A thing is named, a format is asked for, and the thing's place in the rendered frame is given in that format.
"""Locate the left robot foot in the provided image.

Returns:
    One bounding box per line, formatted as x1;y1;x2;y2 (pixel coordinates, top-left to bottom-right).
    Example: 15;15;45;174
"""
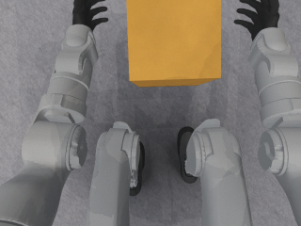
129;141;145;196

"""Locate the robot right upper arm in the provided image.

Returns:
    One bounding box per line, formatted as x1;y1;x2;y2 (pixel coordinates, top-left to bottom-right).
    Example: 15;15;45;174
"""
257;126;301;226

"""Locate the robot foot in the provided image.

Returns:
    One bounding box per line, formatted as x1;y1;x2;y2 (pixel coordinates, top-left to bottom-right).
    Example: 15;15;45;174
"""
177;126;198;184
129;141;145;196

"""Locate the left robot hand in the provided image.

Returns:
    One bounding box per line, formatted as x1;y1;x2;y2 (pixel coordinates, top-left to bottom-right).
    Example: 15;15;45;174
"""
72;0;108;32

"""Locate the left robot forearm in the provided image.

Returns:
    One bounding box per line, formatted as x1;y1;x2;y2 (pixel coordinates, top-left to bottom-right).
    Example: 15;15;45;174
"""
21;24;99;162

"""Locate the right robot forearm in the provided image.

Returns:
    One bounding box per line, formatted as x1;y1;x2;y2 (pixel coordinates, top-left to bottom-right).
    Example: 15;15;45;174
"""
248;27;301;129

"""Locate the robot left upper arm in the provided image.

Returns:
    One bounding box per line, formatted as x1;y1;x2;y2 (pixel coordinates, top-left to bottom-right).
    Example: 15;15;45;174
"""
0;121;87;226

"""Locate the carton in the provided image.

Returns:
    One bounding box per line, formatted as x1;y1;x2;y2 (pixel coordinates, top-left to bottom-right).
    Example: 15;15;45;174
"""
126;0;221;88

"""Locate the right robot hand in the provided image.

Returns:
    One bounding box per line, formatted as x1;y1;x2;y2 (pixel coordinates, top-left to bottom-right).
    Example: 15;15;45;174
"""
234;0;280;41

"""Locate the right robot foot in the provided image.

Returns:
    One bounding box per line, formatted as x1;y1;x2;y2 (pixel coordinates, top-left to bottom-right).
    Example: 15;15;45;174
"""
177;126;198;184

